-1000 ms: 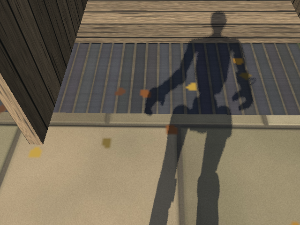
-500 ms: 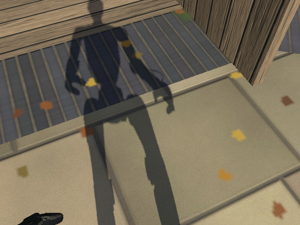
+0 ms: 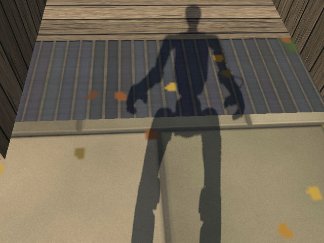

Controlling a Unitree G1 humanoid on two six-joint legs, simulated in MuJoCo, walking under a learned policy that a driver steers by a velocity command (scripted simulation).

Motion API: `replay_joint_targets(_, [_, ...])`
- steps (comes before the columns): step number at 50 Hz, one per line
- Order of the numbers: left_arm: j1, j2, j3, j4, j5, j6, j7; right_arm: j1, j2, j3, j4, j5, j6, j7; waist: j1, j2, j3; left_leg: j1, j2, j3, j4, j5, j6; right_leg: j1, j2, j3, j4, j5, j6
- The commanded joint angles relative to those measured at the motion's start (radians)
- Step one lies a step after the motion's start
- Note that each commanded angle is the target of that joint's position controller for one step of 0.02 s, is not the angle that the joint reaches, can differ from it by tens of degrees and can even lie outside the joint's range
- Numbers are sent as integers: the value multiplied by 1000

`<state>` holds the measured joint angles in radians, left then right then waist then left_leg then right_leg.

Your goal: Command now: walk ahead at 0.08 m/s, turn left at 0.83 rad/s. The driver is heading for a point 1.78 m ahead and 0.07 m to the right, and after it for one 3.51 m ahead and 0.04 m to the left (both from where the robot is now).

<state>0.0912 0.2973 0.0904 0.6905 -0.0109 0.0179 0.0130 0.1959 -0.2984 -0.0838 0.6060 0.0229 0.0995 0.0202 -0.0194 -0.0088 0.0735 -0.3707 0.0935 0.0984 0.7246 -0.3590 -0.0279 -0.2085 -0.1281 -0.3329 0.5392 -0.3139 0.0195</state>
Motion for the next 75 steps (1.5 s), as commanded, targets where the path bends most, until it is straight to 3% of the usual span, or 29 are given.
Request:
replay_joint_targets(1, [9,109,42,-31,-20,-9,-16,183,-152,-69,-24,4,-12,-20,-62,45,-177,267,-61,-34,-232,155,115,-40,-149,80,152,110,-61])
replay_joint_targets(2, [-57,36,18,-89,19,-16,-18,313,-296,-109,-3,23,-29,-37,-84,352,-153,460,158,-428,-298,192,260,-413,-3,30,546,-378,20])
replay_joint_targets(3, [-136,50,16,-147,15,-38,-17,308,-310,-94,-39,1,-88,-12,-105,315,-195,448,277,-883,-488,-345,424,-659,122,324,716,-399,25])
replay_joint_targets(5, [-205,131,38,-156,-32,-87,-32,223,-220,-59,-30,7,-141,-4,-76,164,-41,379,271,-805,-595,-578,354,-746,73,421,672,-193,-47])
replay_joint_targets(11, [-88,88,27,-51,13,-124,-41,176,-145,-14,-40,-13,-157,-49,-10,108,-66,322,103,-451,-570,-121,251,-560,82,373,376,255,22])
replay_joint_targets(12, [-14,32,-7,-5,117,-57,-66,223,-194,-27,16,-44,-147,-19,-14,147,-65,281,31,-385,-588,-108,213,-514,82,306,386,250,42])
replay_joint_targets(16, [-76,89,0,-17,59,-15,-85,262,-141,-8,42,-37,-156,13,-51,182,11,298,64,-364,-652,-105,216,-558,56,285,301,289,63])
replay_joint_targets(24, [-167,100,-14,-78,51,-40,-116,273,-159,-11,129,-68,-188,-31,-62,113,128,520,185,-157,-721,92,176,-689,83,325,192,237,-74])
replay_joint_targets(27, [-43,79,-29,-71,38,-32,-97,217,-173,-2,155,-75,-194,-31,16,136,16,492,156,-7,-553,905,142,-356,169,178,156,128,-178])
replay_joint_targets(29, [352,136,-1,35,31,-37,-72,180,-219,-13,152,-82,-175,-38,204,142,-204,423,137,48,-23,1374,121,49,284,160,176,10,-227])
replay_joint_targets(30, [517,224,30,77,39,-42,-56,182,-192,1,142,-73,-181,-40,266,25,-292,187,83,45,335,1141,100,328,207,360,108,-143,-250])
replay_joint_targets(31, [474,334,53,81,44,-43,-49,216,-33,44,84,-61,-199,-7,137,-322,-290,-226,-153,-19,697,89,49,484,-60,968,-147,-538,-376])
replay_joint_targets(32, [397,295,47,66,12,-44,-58,140,-87,44,62,-71,-222,-4,128,-247,-293,-362,-185,-211,788,0,68,491,-97,1315,-323,-475,-386])
replay_joint_targets(35, [331,199,30,81,19,-56,-39,10,-113,57,39,-84,-237,-9,64,61,-99,-331,-34,-210,623,128,77,216,-9,935,-297,-91,-306])
replay_joint_targets(38, [317,145,4,88,9,-79,-30,15,-83,75,26,-109,-183,-2,1,9,-22,-296,4,-188,497,66,24,44,69,803,-329,38,-329])
replay_joint_targets(42, [366,158,6,99,3,-94,-22,-229,-59,98,-72,-95,-170,16,56,10,84,-322,-16,-82,187,232,-27,-75,123,735,-413,290,-308])
replay_joint_targets(49, [404,201,18,149,-9,-103,-2,-265,-70,98,-92,-68,-186,5,84,-40,-69,31,-144,-53,-210,497,37,129,114,714,-263,1011,-179])
replay_joint_targets(52, [271,256,28,145,37,-120,-7,248,-211,24,59,-47,-185,-48,-205,-48,-298,529,-91,-95,-180,293,78,82,115,674,281,1091,-148])
replay_joint_targets(53, [260,109,-6,127,53,-129,-6,422,-257,6,101,-72,-187,-70,-229,131,-377,721,104,-307,-139,5,110,-99,195,601,679,420,-147])
replay_joint_targets(54, [498,3,-43,96,-28,-121,-14,319,-329,-15,103,-94,-188,-52,-35,500,-519,889,388,-971,-345,-60,296,-382,311,512,976,-181,-98])
replay_joint_targets(55, [392,106,-43,135,19,-108,-3,197,-198,-9,72,-75,-183,-31,-66,189,-392,741,287,-948,-418,-292,286,-465,203,493,932,-37,-129])
replay_joint_targets(57, [191,119,-39,94,45,-99,-27,134,-84,16,114,-76,-192,-18,-53,-27,-160,445,206,-669,-454,-128,257,-450,146,472,838,56,-131])
replay_joint_targets(63, [-35,44,-93,-70,94,-87,-68,246,-84,27,248,-34,-224,-17,41,67,29,206,95,-464,-595,138,273,-558,43,406,522,28,-70])
replay_joint_targets(65, [-134,36,-117,-111,76,-101,-88,206,-119,11,234,-38,-224,-18,41,52,60,46,34,-358,-658,209,248,-370,49,361,237,200,-38])
replay_joint_targets(70, [-105,107,-91,-81,55,-101,-61,287,-199,-10,268,-14,-224,3,43,47,-48,166,46,-297,-529,758,193,-8,146,293,49,297,-58])
replay_joint_targets(72, [180,160,-55,3,68,-108,-27,286,-223,-16,277,-20,-214,0,182,51,-218,100,-15,-265,-74,814,155,331,140,310,36,179,-74])
replay_joint_targets(73, [351,238,-24,21,91,-113,-3,270,-151,1,255,-23,-216,-2,246,-29,-322,-65,-80,-224,257,523,142,517,-69,519,3,-123,-91])
replay_joint_targets(74, [383,293,-11,22,120,-109,4,366,19,34,217,8,-209,-12,152,-229,-442,-290,-137,-196,599,-131,132,647,-369,987,-144,-396,-151])
replay_joint_targets(75, [321,259,-6,18,80,-97,3,300,-63,24,189,2,-195,-16,144,-206,-397,-391,-115,-189,684,-38,143,547,-351,1161,-292,-490,-182])
